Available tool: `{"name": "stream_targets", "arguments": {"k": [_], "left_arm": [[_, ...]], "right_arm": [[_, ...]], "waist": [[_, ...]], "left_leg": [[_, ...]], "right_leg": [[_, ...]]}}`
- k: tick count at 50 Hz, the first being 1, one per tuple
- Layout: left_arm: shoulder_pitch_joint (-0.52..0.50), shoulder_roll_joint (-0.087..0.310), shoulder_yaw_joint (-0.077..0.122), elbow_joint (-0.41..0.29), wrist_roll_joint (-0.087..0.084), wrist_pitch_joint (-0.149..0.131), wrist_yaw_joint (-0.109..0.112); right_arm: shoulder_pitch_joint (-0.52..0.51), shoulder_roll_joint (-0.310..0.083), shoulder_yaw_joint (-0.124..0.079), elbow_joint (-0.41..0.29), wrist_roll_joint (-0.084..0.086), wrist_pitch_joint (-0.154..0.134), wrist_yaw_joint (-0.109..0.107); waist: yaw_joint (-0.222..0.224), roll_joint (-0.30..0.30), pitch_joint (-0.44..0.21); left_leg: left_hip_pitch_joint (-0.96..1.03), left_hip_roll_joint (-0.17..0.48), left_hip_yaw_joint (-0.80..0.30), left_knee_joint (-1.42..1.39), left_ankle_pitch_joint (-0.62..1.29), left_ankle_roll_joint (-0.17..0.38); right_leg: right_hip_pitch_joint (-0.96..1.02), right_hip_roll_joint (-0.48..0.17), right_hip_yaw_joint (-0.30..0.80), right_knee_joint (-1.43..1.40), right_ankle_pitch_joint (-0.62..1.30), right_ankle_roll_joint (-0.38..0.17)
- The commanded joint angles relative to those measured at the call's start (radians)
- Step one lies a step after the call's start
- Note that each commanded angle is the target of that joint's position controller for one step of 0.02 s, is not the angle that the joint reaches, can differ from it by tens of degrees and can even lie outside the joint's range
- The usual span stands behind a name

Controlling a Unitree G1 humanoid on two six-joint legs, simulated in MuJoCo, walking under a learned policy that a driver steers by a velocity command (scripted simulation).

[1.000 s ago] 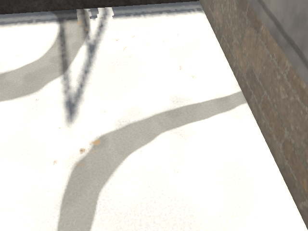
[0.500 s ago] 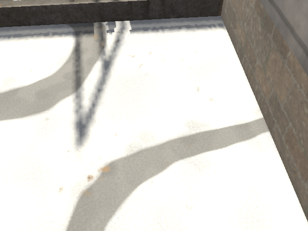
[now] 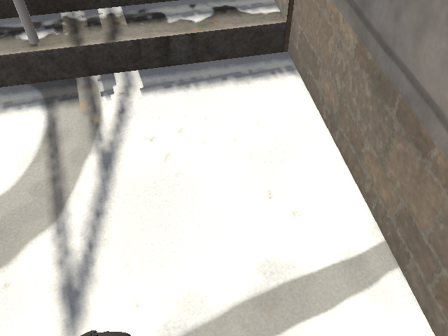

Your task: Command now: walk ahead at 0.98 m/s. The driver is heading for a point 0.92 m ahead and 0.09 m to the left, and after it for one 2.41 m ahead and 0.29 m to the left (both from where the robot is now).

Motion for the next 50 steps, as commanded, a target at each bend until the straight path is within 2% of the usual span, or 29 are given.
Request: {"name": "stream_targets", "arguments": {"k": [1, 4, 6, 7, 8, 9, 10, 11, 12, 14, 15, 16, 19, 20, 23, 26, 28, 29, 30, 31, 32, 33, 34, 35, 37, 40, 43, 47, 50], "left_arm": [[-0.135, 0.035, -0.008, -0.078, -0.012, -0.010, -0.002], [-0.076, 0.089, 0.009, -0.075, -0.008, -0.012, 0.018], [0.234, 0.160, 0.041, 0.010, -0.012, -0.012, 0.044], [0.428, 0.203, 0.063, 0.067, 0.002, -0.008, 0.062], [0.531, 0.287, 0.089, 0.083, 0.032, -0.005, 0.077], [0.490, 0.284, 0.096, 0.088, 0.031, -0.005, 0.055], [0.393, 0.213, 0.089, 0.089, 0.013, -0.010, 0.042], [0.342, 0.149, 0.075, 0.097, 0.006, -0.020, 0.037], [0.311, 0.102, 0.064, 0.108, 0.014, -0.028, 0.036], [0.313, 0.059, 0.043, 0.140, 0.005, -0.041, 0.046], [0.329, 0.073, 0.044, 0.160, -0.015, -0.051, 0.054], [0.344, 0.087, 0.045, 0.170, -0.025, -0.061, 0.056], [0.383, 0.117, 0.046, 0.173, -0.029, -0.076, 0.044], [0.389, 0.106, 0.043, 0.169, -0.029, -0.078, 0.035], [0.454, 0.152, 0.046, 0.182, -0.044, -0.090, 0.035], [0.485, 0.197, 0.046, 0.190, -0.029, -0.077, 0.049], [0.480, 0.245, 0.055, 0.193, -0.001, -0.052, 0.069], [0.459, 0.265, 0.062, 0.193, 0.013, -0.035, 0.081], [0.417, 0.262, 0.063, 0.182, 0.019, -0.025, 0.087], [0.457, 0.135, 0.038, 0.146, 0.006, -0.029, 0.073], [0.583, 0.068, 0.021, 0.126, -0.065, -0.049, 0.054], [0.450, 0.144, 0.033, 0.109, -0.055, -0.054, 0.066], [0.343, 0.151, 0.032, 0.085, -0.045, -0.059, 0.069], [0.292, 0.129, 0.025, 0.070, -0.025, -0.058, 0.066], [0.285, 0.086, 0.013, 0.040, 0.019, -0.029, 0.047], [0.163, 0.071, -0.001, -0.028, 0.043, -0.011, 0.018], [-0.034, 0.074, -0.021, -0.113, 0.026, -0.016, 0.006], [-0.126, 0.105, -0.023, -0.154, -0.002, -0.020, 0.013], [-0.066, 0.174, 0.003, -0.157, 0.008, -0.024, 0.041]], "right_arm": [[-0.005, -0.133, -0.010, -0.053, 0.007, -0.026, -0.013], [0.005, -0.201, -0.016, -0.043, -0.018, -0.008, -0.032], [-0.032, -0.247, -0.030, -0.040, -0.045, 0.023, -0.053], [-0.083, -0.242, -0.032, -0.054, -0.046, 0.030, -0.053], [-0.061, -0.114, -0.007, -0.095, -0.029, 0.022, -0.035], [0.028, -0.066, 0.002, -0.118, 0.030, 0.001, -0.014], [-0.116, -0.140, -0.009, -0.148, 0.020, -0.003, -0.026], [-0.207, -0.142, -0.009, -0.173, 0.013, -0.007, -0.024], [-0.237, -0.118, -0.004, -0.178, 0.000, -0.002, -0.018], [-0.215, -0.064, 0.009, -0.190, -0.038, 0.030, 0.007], [-0.243, -0.050, 0.015, -0.210, -0.052, 0.043, 0.018], [-0.291, -0.049, 0.018, -0.233, -0.058, 0.051, 0.025], [-0.489, -0.079, 0.027, -0.316, -0.052, 0.051, 0.034], [-0.538, -0.086, 0.028, -0.333, -0.054, 0.044, 0.040], [-0.636, -0.081, 0.037, -0.363, -0.031, 0.038, 0.048], [-0.652, -0.128, 0.025, -0.370, -0.034, 0.037, 0.033], [-0.518, -0.177, 0.005, -0.339, -0.037, 0.037, 0.016], [-0.325, -0.216, -0.014, -0.280, -0.034, 0.039, 0.001], [-0.115, -0.261, -0.037, -0.215, -0.042, 0.043, -0.017], [-0.001, -0.358, -0.066, -0.193, -0.067, 0.045, -0.034], [-0.049, -0.374, -0.079, -0.193, -0.072, 0.045, -0.015], [-0.141, -0.296, -0.077, -0.199, -0.052, 0.044, -0.002], [-0.197, -0.221, -0.057, -0.187, -0.038, 0.035, -0.002], [-0.216, -0.177, -0.047, -0.169, -0.042, 0.030, 0.001], [-0.207, -0.122, -0.024, -0.132, -0.028, 0.023, -0.008], [-0.172, -0.150, -0.029, -0.120, -0.003, 0.006, -0.017], [-0.137, -0.166, -0.037, -0.122, 0.003, 0.002, -0.011], [-0.082, -0.234, -0.058, -0.128, 0.014, -0.001, -0.002], [-0.071, -0.269, -0.070, -0.126, 0.004, 0.010, -0.012]], "waist": [[0.024, 0.026, 0.167], [0.077, 0.115, 0.047], [0.228, 0.160, -0.122], [0.320, 0.144, -0.204], [0.285, -0.044, -0.306], [0.184, -0.255, -0.411], [0.177, -0.098, -0.245], [0.159, -0.001, -0.122], [0.116, 0.075, -0.050], [0.037, 0.034, 0.008], [0.022, 0.016, 0.057], [0.021, 0.012, 0.092], [0.054, 0.019, 0.157], [0.070, 0.041, 0.166], [0.106, 0.011, 0.154], [0.097, -0.034, 0.091], [0.012, -0.107, -0.032], [-0.076, -0.128, -0.130], [-0.178, -0.125, -0.211], [-0.150, 0.061, -0.324], [-0.029, 0.341, -0.470], [-0.035, 0.160, -0.343], [-0.021, 0.035, -0.181], [0.012, -0.028, -0.096], [0.089, 0.026, -0.025], [0.098, 0.039, 0.069], [0.065, 0.035, 0.139], [0.019, 0.066, 0.095], [0.051, 0.090, 0.004]], "left_leg": [[-0.192, 0.246, -0.065, -0.171, 0.672, 0.056], [0.049, 0.290, -0.040, 0.054, 1.256, 0.028], [0.051, 0.316, -0.034, 0.457, 1.354, 0.028], [-0.107, 0.286, -0.020, 0.743, 1.156, 0.034], [-0.444, 0.167, -0.020, 1.147, 0.496, 0.034], [-0.768, 0.018, -0.151, 1.410, -0.148, 0.020], [-0.878, 0.111, -0.183, 1.384, -0.035, 0.053], [-0.876, 0.147, -0.169, 1.319, 0.041, 0.055], [-0.834, 0.182, -0.172, 1.255, 0.057, 0.052], [-0.757, 0.223, -0.173, 1.172, 0.057, 0.025], [-0.785, 0.248, -0.165, 1.123, 0.057, 0.001], [-0.825, 0.266, -0.145, 1.082, 0.079, -0.019], [-0.862, 0.271, -0.059, 0.821, 0.268, -0.047], [-0.808, 0.260, -0.034, 0.702, 0.365, -0.047], [-0.652, 0.199, 0.036, 0.483, 0.542, -0.014], [-0.630, 0.125, 0.070, 0.388, 0.473, 0.024], [-0.484, 0.059, 0.058, 0.392, 0.309, 0.051], [-0.304, 0.041, 0.038, 0.400, 0.226, 0.067], [-0.083, 0.096, -0.010, 0.396, 0.162, 0.085], [0.178, 0.341, -0.298, 0.426, -0.117, 0.125], [0.375, 0.541, -0.882, 0.208, -0.242, 0.248], [0.280, 0.460, -0.796, 0.148, -0.230, 0.206], [0.094, 0.427, -0.623, 0.133, -0.104, 0.179], [-0.048, 0.379, -0.536, 0.107, -0.008, 0.160], [-0.243, 0.302, -0.446, 0.065, 0.044, 0.143], [-0.351, 0.258, -0.394, -0.029, 0.062, 0.192], [-0.449, 0.190, -0.300, -0.077, 0.267, 0.173], [-0.345, 0.209, -0.309, -0.064, 0.538, 0.126], [-0.171, 0.223, -0.333, 0.151, 0.822, 0.078]], "right_leg": [[0.210, 0.075, -0.084, -0.179, 0.094, -0.026], [0.311, 0.185, -0.113, -0.233, -0.077, -0.062], [0.605, 0.219, -0.073, -0.251, -0.213, -0.096], [0.846, 0.153, -0.015, -0.263, -0.276, -0.123], [1.120, -0.107, 0.310, -0.231, -0.568, -0.179], [1.283, -0.278, 0.877, -0.441, -0.725, -0.293], [1.167, -0.210, 0.771, -0.508, -0.718, -0.241], [0.998, -0.184, 0.616, -0.534, -0.599, -0.218], [0.855, -0.146, 0.516, -0.563, -0.512, -0.188], [0.664, -0.081, 0.386, -0.616, -0.480, -0.146], [0.617, -0.061, 0.355, -0.651, -0.480, -0.137], [0.588, -0.053, 0.319, -0.684, -0.457, -0.136], [0.540, 0.013, 0.179, -0.751, -0.225, -0.128], [0.520, 0.037, 0.135, -0.756, -0.130, -0.110], [0.594, 0.019, 0.085, -0.830, 0.121, -0.077], [0.859, -0.015, 0.041, -0.713, 0.544, -0.053], [0.961, -0.052, 0.038, -0.457, 0.850, -0.038], [0.942, -0.062, 0.038, -0.231, 0.880, -0.035], [0.809, -0.030, 0.022, 0.064, 0.716, -0.028], [0.507, 0.081, 0.016, 0.487, 0.133, -0.028], [0.181, 0.231, 0.134, 0.800, -0.571, -0.008], [0.083, 0.143, 0.170, 0.794, -0.459, -0.040], [0.075, 0.100, 0.158, 0.700, -0.376, -0.040], [0.107, 0.066, 0.150, 0.621, -0.363, -0.037], [0.182, 0.025, 0.141, 0.516, -0.371, -0.009], [0.123, -0.013, 0.095, 0.342, -0.362, 0.062], [0.197, 0.019, 0.033, 0.013, -0.141, 0.103], [0.364, 0.085, 0.020, -0.188, 0.048, 0.088], [0.487, 0.133, 0.040, -0.292, -0.095, 0.056]]}}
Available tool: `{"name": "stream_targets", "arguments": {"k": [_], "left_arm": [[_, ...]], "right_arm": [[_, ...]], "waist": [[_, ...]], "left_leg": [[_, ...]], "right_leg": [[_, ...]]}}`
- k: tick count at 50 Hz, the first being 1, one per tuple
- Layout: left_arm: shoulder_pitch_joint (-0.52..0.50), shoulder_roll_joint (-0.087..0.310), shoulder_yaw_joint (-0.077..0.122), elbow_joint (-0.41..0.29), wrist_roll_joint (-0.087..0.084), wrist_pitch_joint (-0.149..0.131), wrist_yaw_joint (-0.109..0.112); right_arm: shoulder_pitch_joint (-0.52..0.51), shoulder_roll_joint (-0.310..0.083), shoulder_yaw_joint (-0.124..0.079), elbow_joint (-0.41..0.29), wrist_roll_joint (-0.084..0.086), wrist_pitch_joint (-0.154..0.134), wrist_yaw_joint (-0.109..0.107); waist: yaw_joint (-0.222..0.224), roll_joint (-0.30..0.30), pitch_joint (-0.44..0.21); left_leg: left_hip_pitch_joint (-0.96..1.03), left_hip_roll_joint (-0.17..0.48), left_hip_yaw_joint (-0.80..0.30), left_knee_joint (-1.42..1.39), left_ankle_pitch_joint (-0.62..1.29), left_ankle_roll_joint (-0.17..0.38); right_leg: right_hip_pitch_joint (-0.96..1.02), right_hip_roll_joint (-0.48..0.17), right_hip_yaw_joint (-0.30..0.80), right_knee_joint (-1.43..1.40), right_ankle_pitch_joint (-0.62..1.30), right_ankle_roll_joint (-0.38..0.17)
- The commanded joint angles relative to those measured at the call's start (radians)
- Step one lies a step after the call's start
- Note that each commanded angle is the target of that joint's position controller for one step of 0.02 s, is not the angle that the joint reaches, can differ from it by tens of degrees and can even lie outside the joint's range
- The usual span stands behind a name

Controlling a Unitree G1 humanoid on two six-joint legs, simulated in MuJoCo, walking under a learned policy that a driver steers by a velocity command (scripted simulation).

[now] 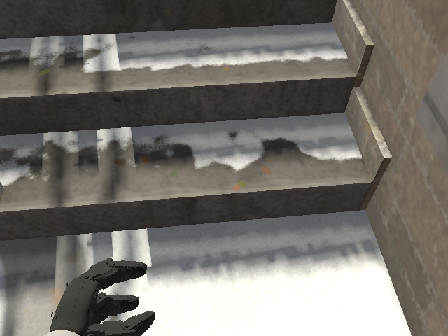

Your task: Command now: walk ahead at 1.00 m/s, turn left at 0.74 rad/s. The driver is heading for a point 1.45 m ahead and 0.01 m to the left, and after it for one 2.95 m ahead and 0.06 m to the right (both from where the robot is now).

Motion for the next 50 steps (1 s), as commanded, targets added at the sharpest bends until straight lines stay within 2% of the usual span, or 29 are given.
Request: {"name": "stream_targets", "arguments": {"k": [1, 2, 3, 4, 5, 6, 7, 11, 13, 16, 19, 22, 24, 25, 26, 27, 29, 34, 37, 41, 42, 43, 44, 45, 46, 47, 48, 49, 50], "left_arm": [[0.201, 0.192, 0.070, -0.001, 0.000, -0.013, 0.036], [0.385, 0.232, 0.091, 0.045, 0.004, -0.018, 0.054], [0.574, 0.307, 0.107, 0.071, 0.030, -0.018, 0.080], [0.532, 0.357, 0.120, 0.059, 0.079, -0.016, 0.073], [0.450, 0.262, 0.119, 0.056, 0.034, -0.005, 0.068], [0.361, 0.178, 0.098, 0.048, 0.017, -0.003, 0.071], [0.348, 0.150, 0.095, 0.069, 0.021, -0.001, 0.068], [0.445, 0.076, 0.078, 0.167, -0.002, -0.036, 0.050], [0.419, 0.090, 0.086, 0.189, -0.022, -0.053, 0.043], [0.338, 0.111, 0.090, 0.182, -0.017, -0.082, 0.038], [0.471, 0.173, 0.094, 0.252, -0.028, -0.084, 0.035], [0.501, 0.288, 0.103, 0.280, -0.045, -0.051, 0.046], [0.438, 0.271, 0.090, 0.273, -0.037, -0.028, 0.058], [0.515, 0.108, 0.064, 0.236, -0.015, -0.020, 0.053], [0.642, 0.093, 0.060, 0.205, -0.076, -0.020, 0.068], [0.519, 0.159, 0.076, 0.200, -0.066, -0.016, 0.072], [0.451, 0.096, 0.060, 0.204, -0.050, -0.005, 0.056], [0.419, 0.034, 0.072, 0.191, -0.022, 0.072, 0.033], [0.181, -0.056, 0.056, 0.067, -0.027, 0.102, 0.061], [-0.155, -0.103, -0.020, -0.161, -0.045, 0.094, 0.089], [-0.097, -0.083, -0.034, -0.164, -0.039, 0.103, 0.068], [0.050, -0.007, -0.015, -0.094, -0.033, 0.112, 0.050], [0.226, 0.048, 0.006, -0.061, -0.045, 0.133, 0.050], [0.432, 0.105, 0.033, -0.012, -0.021, 0.139, 0.053], [0.619, 0.137, 0.062, 0.048, -0.007, 0.125, 0.057], [0.630, 0.200, 0.097, 0.071, -0.025, 0.091, 0.055], [0.438, 0.310, 0.129, 0.046, -0.017, 0.086, 0.066], [0.319, 0.346, 0.153, 0.001, -0.041, 0.098, 0.069], [0.315, 0.258, 0.128, 0.020, -0.030, 0.096, 0.075]], "right_arm": [[-0.084, -0.263, -0.057, -0.074, -0.012, -0.012, -0.013], [-0.131, -0.270, -0.062, -0.088, -0.018, -0.011, -0.012], [-0.180, -0.183, -0.042, -0.125, -0.024, -0.020, -0.010], [-0.004, 0.000, 0.001, -0.152, 0.045, -0.013, -0.013], [-0.076, -0.114, -0.007, -0.149, 0.026, 0.001, -0.029], [-0.193, -0.167, -0.025, -0.148, 0.008, 0.011, -0.023], [-0.238, -0.152, -0.027, -0.139, -0.001, 0.015, -0.012], [-0.353, -0.045, -0.011, -0.216, -0.035, 0.073, 0.034], [-0.433, -0.042, -0.003, -0.268, -0.029, 0.082, 0.046], [-0.492, -0.072, -0.001, -0.303, -0.041, 0.076, 0.070], [-0.591, -0.068, 0.017, -0.321, -0.062, 0.071, 0.067], [-0.460, -0.144, 0.001, -0.292, -0.088, 0.055, 0.037], [-0.106, -0.231, -0.039, -0.171, -0.096, 0.041, 0.006], [-0.104, -0.320, -0.051, -0.147, -0.109, 0.033, -0.010], [-0.102, -0.352, -0.057, -0.172, -0.102, 0.024, -0.013], [-0.163, -0.274, -0.049, -0.163, -0.073, 0.017, -0.010], [-0.279, -0.169, -0.019, -0.148, -0.062, -0.006, -0.007], [-0.253, -0.106, 0.004, -0.093, -0.026, -0.043, -0.007], [-0.096, -0.087, 0.018, -0.030, -0.059, -0.025, -0.015], [-0.082, -0.031, 0.065, -0.001, -0.075, -0.005, -0.017], [-0.175, -0.073, 0.070, -0.041, -0.053, 0.002, -0.040], [-0.286, -0.116, 0.071, -0.102, -0.002, -0.001, -0.073], [-0.252, -0.239, 0.045, -0.161, 0.024, -0.032, -0.087], [-0.297, -0.341, 0.010, -0.181, 0.038, -0.031, -0.077], [-0.379, -0.370, -0.017, -0.225, 0.052, -0.003, -0.056], [-0.438, -0.319, -0.025, -0.242, 0.048, 0.027, -0.019], [-0.429, -0.096, 0.028, -0.327, -0.035, -0.004, 0.037], [-0.384, -0.087, 0.035, -0.433, -0.099, -0.026, 0.041], [-0.394, -0.063, 0.046, -0.460, -0.104, -0.035, 0.045]], "waist": [[0.198, 0.098, -0.110], [0.297, 0.080, -0.200], [0.376, -0.011, -0.331], [0.236, -0.362, -0.468], [0.227, -0.281, -0.380], [0.230, -0.150, -0.197], [0.222, -0.064, -0.130], [0.169, -0.087, -0.046], [0.152, -0.079, 0.011], [0.099, -0.050, 0.058], [0.123, 0.054, 0.146], [0.015, -0.041, -0.003], [-0.160, -0.119, -0.178], [-0.016, 0.160, -0.235], [0.062, 0.235, -0.436], [0.051, 0.053, -0.317], [0.117, -0.006, -0.092], [0.199, 0.052, -0.050], [0.145, 0.177, -0.009], [0.204, 0.005, 0.168], [0.277, -0.019, 0.140], [0.346, -0.036, -0.014], [0.393, 0.094, -0.154], [0.494, 0.153, -0.266], [0.543, 0.229, -0.377], [0.539, 0.124, -0.348], [0.331, -0.300, -0.249], [0.236, -0.243, -0.379], [0.191, -0.067, -0.251]], "left_leg": [[-0.208, 0.185, -0.120, 0.289, 0.952, 0.070], [-0.328, 0.139, -0.109, 0.528, 0.843, 0.055], [-0.472, 0.083, -0.068, 0.845, 0.589, 0.054], [-0.797, -0.029, 0.004, 1.182, -0.158, 0.019], [-0.885, 0.048, 0.030, 1.217, -0.054, 0.051], [-0.911, 0.095, 0.050, 1.155, 0.065, 0.043], [-0.906, 0.130, 0.055, 1.106, 0.101, 0.036], [-0.918, 0.191, 0.074, 1.041, 0.115, 0.013], [-0.975, 0.213, 0.104, 1.007, 0.193, 0.008], [-0.835, 0.196, 0.135, 0.790, 0.381, 0.004], [-0.622, 0.086, 0.255, 0.606, 0.423, 0.059], [-0.429, -0.006, 0.269, 0.485, 0.275, 0.088], [0.005, 0.061, 0.175, 0.381, 0.284, 0.109], [0.212, 0.350, -0.134, 0.411, 0.380, 0.054], [0.317, 0.526, -0.526, 0.265, 0.438, 0.114], [0.177, 0.447, -0.392, 0.176, 0.355, 0.086], [-0.093, 0.395, -0.183, 0.090, 0.458, 0.095], [-0.208, 0.344, 0.169, 0.079, 0.898, -0.006], [-0.052, 0.413, 0.179, 0.108, 0.734, 0.040], [-0.225, 0.310, 0.379, -0.081, 0.575, -0.091], [-0.430, 0.277, 0.480, -0.145, 0.873, -0.100], [-0.551, 0.210, 0.536, -0.050, 1.386, -0.112], [-0.562, 0.283, 0.502, 0.140, 2.057, -0.069], [-0.493, 0.333, 0.438, 0.382, 2.296, -0.061], [-0.410, 0.378, 0.374, 0.702, 2.328, -0.035], [-0.462, 0.253, 0.331, 1.216, 1.566, -0.019], [-0.891, 0.002, 0.203, 1.660, 0.190, -0.091], [-1.004, -0.009, 0.021, 1.861, 0.241, -0.063], [-1.106, 0.013, 0.005, 1.989, 0.279, -0.057]], "right_leg": [[0.494, 0.088, -0.035, -0.032, -0.143, -0.032], [0.712, 0.032, -0.001, -0.014, -0.202, -0.043], [0.908, -0.169, 0.209, -0.018, -0.542, -0.060], [1.128, -0.451, 0.715, -0.194, -0.810, -0.144], [0.994, -0.402, 0.795, -0.311, -0.970, -0.126], [0.844, -0.329, 0.564, -0.297, -0.812, -0.094], [0.768, -0.284, 0.401, -0.290, -0.566, -0.094], [0.647, -0.231, 0.113, -0.331, -0.277, -0.090], [0.607, -0.232, 0.007, -0.394, -0.242, -0.073], [0.458, -0.163, -0.172, -0.429, -0.015, -0.058], [0.419, -0.185, -0.216, -0.554, 0.349, -0.100], [0.641, -0.196, -0.190, -0.225, 1.001, -0.123], [0.465, -0.124, -0.137, 0.280, 0.778, -0.111], [0.177, 0.017, -0.098, 0.697, -0.465, -0.102], [0.007, 0.091, 0.066, 0.969, -0.550, -0.112], [-0.034, 0.014, 0.085, 0.927, -0.388, -0.125], [-0.025, -0.036, 0.058, 0.887, -0.297, -0.107], [-0.084, -0.032, -0.004, 1.004, -0.290, -0.080], [-0.557, 0.005, -0.041, 1.650, -0.528, -0.144], [-0.708, 0.039, -0.107, 1.426, -0.628, -0.181], [-0.396, 0.053, -0.176, 1.154, -0.569, -0.181], [0.015, 0.154, -0.243, 0.993, -0.461, -0.164], [0.287, 0.222, -0.340, 0.989, -0.477, -0.150], [0.429, 0.229, -0.313, 0.941, -0.520, -0.171], [0.498, 0.236, -0.171, 0.840, -0.586, -0.222], [0.528, 0.249, 0.072, 0.445, -0.594, -0.311], [0.576, 0.094, 0.666, 0.044, -0.226, -0.349], [0.635, -0.024, 1.142, -0.264, -0.509, -0.339], [0.516, -0.045, 1.196, -0.343, -0.780, -0.305]]}}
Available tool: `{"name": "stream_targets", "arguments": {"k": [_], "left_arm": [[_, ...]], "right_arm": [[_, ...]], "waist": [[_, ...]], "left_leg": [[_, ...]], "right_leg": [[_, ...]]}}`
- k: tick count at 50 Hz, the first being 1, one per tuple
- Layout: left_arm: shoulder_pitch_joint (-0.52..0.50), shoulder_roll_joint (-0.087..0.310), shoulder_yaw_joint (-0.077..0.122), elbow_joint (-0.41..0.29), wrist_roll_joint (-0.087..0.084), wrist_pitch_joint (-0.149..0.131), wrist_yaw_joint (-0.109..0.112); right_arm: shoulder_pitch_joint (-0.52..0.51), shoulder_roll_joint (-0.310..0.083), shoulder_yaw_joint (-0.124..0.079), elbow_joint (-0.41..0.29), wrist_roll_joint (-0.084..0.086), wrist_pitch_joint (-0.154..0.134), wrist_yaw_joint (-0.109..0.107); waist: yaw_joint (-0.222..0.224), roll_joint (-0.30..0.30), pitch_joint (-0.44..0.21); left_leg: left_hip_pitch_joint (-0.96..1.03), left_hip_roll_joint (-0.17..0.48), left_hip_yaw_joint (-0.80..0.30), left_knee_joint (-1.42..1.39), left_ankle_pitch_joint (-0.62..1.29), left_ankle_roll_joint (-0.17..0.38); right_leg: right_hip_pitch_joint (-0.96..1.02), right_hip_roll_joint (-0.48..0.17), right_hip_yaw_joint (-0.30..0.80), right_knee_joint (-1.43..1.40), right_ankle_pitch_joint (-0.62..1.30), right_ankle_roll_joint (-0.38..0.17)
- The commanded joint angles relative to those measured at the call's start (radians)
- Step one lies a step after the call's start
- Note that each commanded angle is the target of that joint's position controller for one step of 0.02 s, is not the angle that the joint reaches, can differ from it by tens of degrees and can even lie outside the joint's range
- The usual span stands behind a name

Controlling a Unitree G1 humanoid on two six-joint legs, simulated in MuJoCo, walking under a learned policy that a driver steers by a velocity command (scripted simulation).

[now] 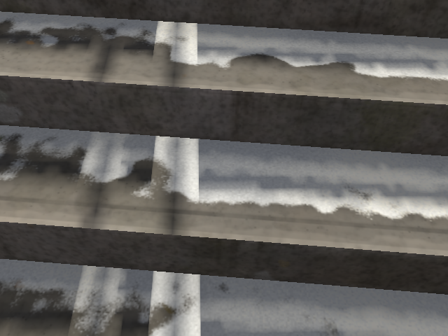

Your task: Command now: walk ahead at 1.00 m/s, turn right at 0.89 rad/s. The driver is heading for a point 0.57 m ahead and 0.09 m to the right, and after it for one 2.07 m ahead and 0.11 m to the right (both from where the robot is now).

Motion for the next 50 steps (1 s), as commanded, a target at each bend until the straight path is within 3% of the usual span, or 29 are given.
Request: {"name": "stream_targets", "arguments": {"k": [1, 3, 6, 9, 10, 12, 13, 14, 15, 16, 17, 18, 20, 23, 25, 26, 27, 28, 29, 31, 32, 33, 34, 35, 38, 40, 44, 47, 50], "left_arm": [[0.137, 0.174, 0.075, 0.042, 0.009, -0.016, 0.019], [0.197, 0.117, 0.066, 0.125, 0.036, -0.073, -0.008], [0.230, 0.111, 0.057, 0.153, 0.030, -0.115, -0.043], [0.394, 0.133, 0.074, 0.232, 0.016, -0.118, -0.032], [0.361, 0.142, 0.085, 0.204, -0.016, -0.097, -0.007], [0.268, 0.202, 0.110, 0.116, -0.056, -0.122, 0.022], [0.097, 0.347, 0.167, 0.042, -0.034, -0.151, 0.002], [-0.038, 0.375, 0.190, -0.007, -0.033, -0.174, -0.013], [-0.141, 0.225, 0.173, -0.059, 0.004, -0.217, -0.036], [-0.249, 0.020, 0.097, -0.110, 0.055, -0.248, -0.040], [0.007, -0.018, 0.097, -0.151, 0.039, -0.221, -0.042], [0.060, -0.041, 0.072, -0.170, 0.054, -0.173, -0.029], [-0.083, -0.105, 0.030, -0.237, 0.083, -0.092, -0.022], [-0.208, -0.106, 0.000, -0.292, 0.040, -0.053, -0.007], [-0.269, -0.100, -0.004, -0.318, 0.026, -0.052, 0.006], [-0.294, 0.019, -0.057, -0.454, 0.032, -0.039, -0.053], [-0.364, -0.134, -0.046, -0.404, 0.034, -0.064, -0.012], [-0.356, -0.148, -0.075, -0.409, 0.030, -0.077, -0.007], [-0.556, 0.026, -0.119, -0.581, 0.011, 0.014, -0.089], [-0.056, 0.109, -0.029, -0.328, -0.019, 0.072, -0.120], [0.229, 0.158, 0.008, -0.194, -0.026, 0.083, -0.084], [0.486, 0.196, -0.004, -0.046, -0.012, 0.059, -0.068], [0.577, 0.229, 0.034, -0.019, 0.048, 0.034, -0.056], [0.465, 0.274, 0.048, 0.079, 0.064, -0.018, -0.059], [-0.074, -0.096, -0.060, 0.077, -0.009, -0.086, -0.075], [-0.069, -0.156, -0.046, 0.112, 0.034, -0.106, -0.033], [-0.164, 0.079, 0.046, 0.030, 0.080, -0.131, 0.023], [-0.267, 0.226, 0.085, -0.040, 0.069, -0.144, 0.010], [-0.263, 0.262, 0.106, -0.050, 0.039, -0.154, 0.020]], "right_arm": [[-0.142, -0.042, 0.002, -0.303, -0.058, -0.061, 0.023], [-0.213, 0.098, 0.049, -0.366, -0.064, -0.010, -0.038], [-0.392, 0.115, 0.066, -0.459, -0.033, 0.028, -0.078], [-0.605, 0.156, 0.092, -0.578, -0.049, 0.003, -0.074], [-0.567, 0.098, 0.085, -0.570, -0.047, 0.010, -0.066], [-0.286, 0.046, 0.043, -0.493, 0.046, -0.002, -0.076], [-0.028, -0.081, -0.026, -0.431, 0.041, 0.019, -0.097], [0.225, -0.147, -0.066, -0.302, 0.013, 0.032, -0.091], [0.269, -0.215, -0.090, -0.242, 0.018, -0.001, -0.088], [0.209, -0.159, -0.087, -0.169, 0.028, 0.007, -0.081], [0.052, -0.143, -0.086, -0.209, -0.032, -0.009, -0.098], [-0.040, -0.036, -0.076, -0.183, -0.033, -0.030, -0.084], [-0.010, 0.066, -0.052, -0.040, -0.007, -0.071, -0.056], [0.095, 0.067, -0.037, 0.106, 0.021, -0.101, -0.040], [0.144, 0.029, -0.033, 0.152, 0.011, -0.094, -0.039], [0.039, -0.089, -0.060, 0.138, -0.037, -0.035, -0.027], [0.188, -0.068, -0.058, 0.165, 0.000, -0.058, -0.062], [0.214, -0.023, -0.032, 0.203, 0.030, -0.048, -0.071], [0.241, -0.191, -0.057, 0.259, -0.081, -0.016, 0.063], [-0.120, -0.451, -0.151, 0.085, -0.010, -0.071, 0.144], [-0.164, -0.425, -0.173, 0.051, -0.007, -0.079, 0.144], [0.279, -0.160, -0.089, 0.097, -0.028, -0.088, 0.156], [0.320, -0.210, -0.114, 0.143, 0.017, -0.054, 0.138], [0.260, -0.165, -0.119, 0.119, 0.019, -0.042, 0.107], [0.229, 0.004, -0.073, 0.105, -0.042, 0.003, 0.034], [0.114, 0.053, -0.052, 0.057, -0.024, 0.026, 0.032], [0.028, 0.009, -0.032, -0.001, 0.040, 0.032, 0.074], [0.016, -0.070, -0.044, -0.049, 0.032, 0.028, 0.068], [-0.039, -0.107, -0.055, -0.074, 0.032, 0.025, 0.066]], "waist": [[-0.056, 0.042, 0.031], [-0.110, 0.076, 0.153], [-0.090, 0.055, 0.216], [-0.025, 0.000, 0.161], [-0.036, 0.044, 0.067], [-0.198, -0.023, -0.257], [-0.366, -0.083, -0.441], [-0.499, 0.003, -0.541], [-0.466, 0.309, -0.434], [-0.405, 0.293, -0.188], [-0.160, 0.262, -0.328], [-0.069, 0.118, -0.303], [-0.035, -0.060, -0.022], [-0.031, -0.028, 0.234], [-0.043, 0.009, 0.227], [0.077, 0.171, -0.183], [-0.054, 0.117, 0.189], [-0.032, 0.049, 0.164], [0.106, 0.019, -0.404], [0.342, 0.170, -0.370], [0.403, 0.046, -0.495], [0.227, -0.421, -0.922], [0.244, -0.189, -0.709], [0.135, -0.174, -0.424], [-0.128, 0.019, -0.270], [-0.166, 0.055, -0.223], [-0.185, -0.070, -0.199], [-0.221, -0.024, -0.158], [-0.186, -0.065, -0.105]], "left_leg": [[-0.739, -0.079, -0.161, 0.681, 0.063, 0.029], [-0.896, -0.043, -0.153, 0.892, -0.082, 0.049], [-0.969, -0.033, 0.004, 0.795, -0.321, 0.047], [-0.952, -0.003, 0.043, 0.516, -0.453, 0.074], [-0.632, 0.000, 0.088, 0.172, -0.367, 0.066], [0.286, -0.136, 0.142, -0.145, -0.172, 0.026], [0.411, -0.094, -0.030, -0.214, -0.238, 0.058], [0.440, -0.117, 0.014, -0.430, -0.298, 0.041], [0.464, 0.037, -0.171, -0.710, -0.223, 0.100], [0.389, 0.088, -0.251, -0.809, 0.324, 0.135], [0.407, 0.335, -0.760, -0.982, 0.328, 0.246], [0.362, 0.362, -0.833, -1.008, -0.014, 0.260], [0.188, 0.305, -0.643, -1.125, -0.458, 0.179], [-0.009, 0.203, -0.173, -1.237, 0.193, 0.104], [-0.086, 0.140, -0.024, -1.297, 0.611, 0.109], [0.111, 0.071, -0.102, -1.107, 0.567, 0.194], [0.080, 0.181, -0.047, -1.421, 0.677, 0.165], [-0.020, 0.094, 0.007, -1.437, 0.746, 0.147], [-0.190, 0.053, -0.140, -1.277, 1.024, 0.165], [-0.434, 0.170, -0.095, -1.175, 1.522, 0.173], [-0.425, 0.177, -0.114, -0.839, 1.315, 0.089], [-0.457, -0.021, -0.180, -0.238, -0.072, 0.024], [-0.453, -0.121, -0.369, 0.265, 0.018, 0.035], [-0.611, -0.173, -0.361, 0.489, 0.049, 0.036], [-0.699, -0.028, -0.258, 0.443, 0.005, 0.070], [-0.673, 0.039, -0.175, 0.302, -0.083, 0.063], [-0.509, 0.011, -0.043, 0.446, -0.211, 0.004], [-0.353, 0.041, -0.078, 0.230, -0.210, 0.002], [-0.208, 0.050, -0.018, -0.416, -0.109, -0.037]], "right_leg": [[0.455, -0.264, 1.238, -1.124, -0.104, -0.039], [0.291, -0.195, 0.885, -0.954, 0.224, 0.025], [0.183, -0.138, 0.598, -1.033, 0.533, 0.058], [0.272, -0.135, 0.511, -1.184, 0.588, 0.002], [0.224, -0.124, 0.447, -1.299, 0.776, -0.027], [0.021, -0.138, 0.460, -1.089, 1.787, -0.012], [0.178, -0.199, 0.536, -0.821, 2.105, 0.009], [0.318, -0.169, 0.479, -0.531, 2.275, 0.064], [0.240, -0.006, 0.413, 0.004, 1.275, 0.157], [0.024, 0.004, 0.345, 0.297, 0.479, 0.124], [-0.156, 0.001, 0.378, 0.610, 0.441, 0.117], [-0.178, -0.104, 0.316, 0.694, 0.458, 0.092], [-0.409, -0.157, 0.350, 0.865, 0.347, 0.057], [-0.504, -0.135, 0.329, 0.679, 0.092, 0.077], [-0.380, -0.069, 0.181, 0.546, 0.045, 0.115], [-0.527, -0.088, 0.218, 0.469, -0.249, 0.067], [-0.456, -0.174, 0.036, 0.354, -0.080, 0.135], [-0.272, -0.193, -0.010, 0.216, -0.013, 0.135], [0.218, -0.097, 0.200, -0.222, 0.071, 0.054], [0.838, -0.012, 0.077, -0.320, 0.669, 0.147], [1.053, -0.121, 0.226, -0.596, 0.821, 0.083], [1.379, -0.541, 0.869, -0.613, 1.521, -0.296], [1.060, -0.610, 1.135, -0.743, 1.534, -0.353], [0.885, -0.554, 0.908, -0.769, 1.491, -0.247], [0.553, -0.447, 0.431, -0.805, 1.148, -0.070], [0.439, -0.422, 0.254, -0.890, 1.009, -0.013], [0.276, -0.434, 0.029, -1.058, 0.976, -0.018], [0.306, -0.492, -0.031, -1.137, 1.002, 0.020], [0.531, -0.464, -0.096, -1.045, 1.076, 0.095]]}}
